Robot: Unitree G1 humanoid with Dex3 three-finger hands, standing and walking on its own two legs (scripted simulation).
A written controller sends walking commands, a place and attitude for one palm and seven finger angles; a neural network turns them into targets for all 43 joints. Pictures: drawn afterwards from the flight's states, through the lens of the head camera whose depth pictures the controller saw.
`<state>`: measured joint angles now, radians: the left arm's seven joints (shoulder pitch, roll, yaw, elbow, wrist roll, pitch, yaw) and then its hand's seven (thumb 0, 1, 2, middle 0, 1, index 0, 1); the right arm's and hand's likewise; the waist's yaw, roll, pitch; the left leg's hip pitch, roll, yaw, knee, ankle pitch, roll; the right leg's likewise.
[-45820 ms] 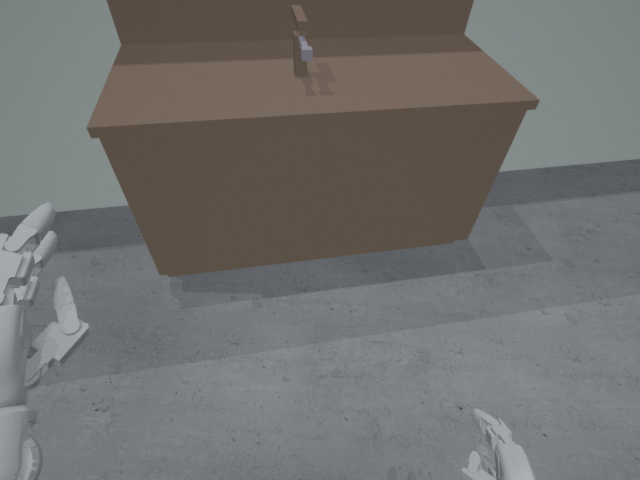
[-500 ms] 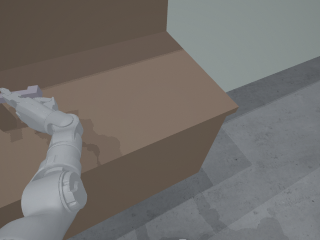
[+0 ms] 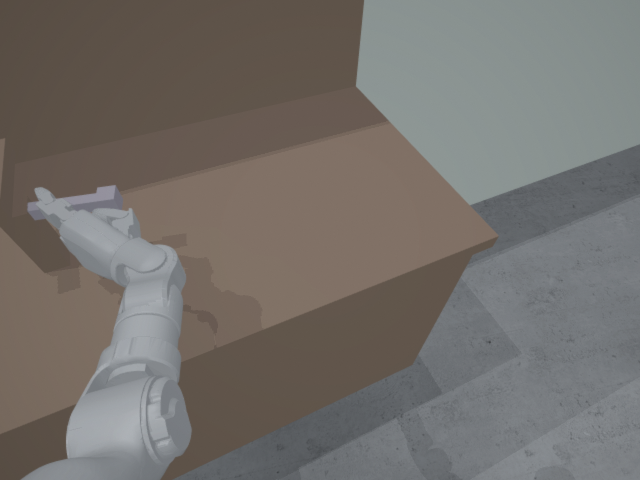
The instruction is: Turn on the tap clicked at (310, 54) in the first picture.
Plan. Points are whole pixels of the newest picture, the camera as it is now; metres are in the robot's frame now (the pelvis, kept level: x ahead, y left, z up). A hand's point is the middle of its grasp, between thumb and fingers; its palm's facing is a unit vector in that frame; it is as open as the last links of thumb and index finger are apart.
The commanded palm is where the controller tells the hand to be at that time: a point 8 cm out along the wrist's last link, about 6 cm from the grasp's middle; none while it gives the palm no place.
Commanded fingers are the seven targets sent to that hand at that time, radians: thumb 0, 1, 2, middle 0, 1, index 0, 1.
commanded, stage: lift the hand up off the lever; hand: left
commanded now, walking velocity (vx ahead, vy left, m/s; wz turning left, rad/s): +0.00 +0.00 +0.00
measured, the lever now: (109, 200) +0.48 +0.29 +0.08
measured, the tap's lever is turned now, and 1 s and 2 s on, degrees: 79 79 79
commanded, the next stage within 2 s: draw the hand back beside the body in 1.88 s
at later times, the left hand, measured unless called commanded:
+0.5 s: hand (130, 212) +0.43 +0.24 +0.11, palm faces +0.86 -0.51 -0.09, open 7.8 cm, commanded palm +0.37 +0.24 +0.12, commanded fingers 0.00 0.90 0.90 -0.15 -0.15 -0.15 -0.15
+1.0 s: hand (113, 208) +0.41 +0.24 +0.13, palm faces +0.86 -0.50 -0.06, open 7.8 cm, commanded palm +0.36 +0.25 +0.13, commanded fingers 0.00 0.90 0.90 -0.15 -0.15 -0.15 -0.15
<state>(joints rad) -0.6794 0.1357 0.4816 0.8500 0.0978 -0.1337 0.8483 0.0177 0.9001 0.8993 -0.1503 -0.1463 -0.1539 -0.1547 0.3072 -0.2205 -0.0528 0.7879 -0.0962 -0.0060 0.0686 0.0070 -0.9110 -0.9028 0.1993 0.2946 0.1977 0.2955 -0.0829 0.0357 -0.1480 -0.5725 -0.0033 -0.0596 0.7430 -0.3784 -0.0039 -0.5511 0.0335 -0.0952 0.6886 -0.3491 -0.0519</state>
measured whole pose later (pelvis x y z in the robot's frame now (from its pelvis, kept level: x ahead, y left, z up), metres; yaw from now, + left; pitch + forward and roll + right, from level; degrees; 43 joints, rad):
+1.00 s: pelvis -0.01 -0.02 +0.01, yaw +0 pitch +7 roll +0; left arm -0.64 0.13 0.45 0.70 0.06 0.02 0.82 0.02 0.90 0.90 -0.15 -0.15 -0.15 -0.15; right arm 0.26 -0.23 -0.05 0.80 -0.06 -0.04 0.02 0.01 -0.91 -0.90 0.20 0.29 0.20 0.30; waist -0.04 0.04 -0.12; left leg -0.44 0.01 -0.06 0.63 -0.32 -0.02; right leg -0.43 0.04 -0.10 0.60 -0.31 -0.07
